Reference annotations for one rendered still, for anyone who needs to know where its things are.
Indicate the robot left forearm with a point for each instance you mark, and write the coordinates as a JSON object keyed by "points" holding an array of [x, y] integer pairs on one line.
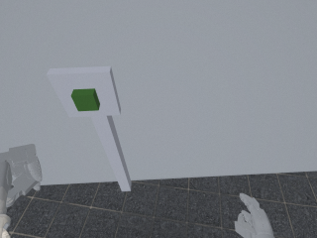
{"points": [[5, 221]]}

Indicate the robot right hand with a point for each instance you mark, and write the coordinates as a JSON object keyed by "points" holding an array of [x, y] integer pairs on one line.
{"points": [[257, 222]]}

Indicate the button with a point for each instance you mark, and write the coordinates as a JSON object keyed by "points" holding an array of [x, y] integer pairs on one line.
{"points": [[85, 99]]}

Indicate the robot left hand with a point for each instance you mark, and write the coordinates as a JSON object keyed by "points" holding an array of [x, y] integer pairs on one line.
{"points": [[22, 163]]}

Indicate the panel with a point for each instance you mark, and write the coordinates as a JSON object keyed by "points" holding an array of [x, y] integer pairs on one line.
{"points": [[100, 78]]}

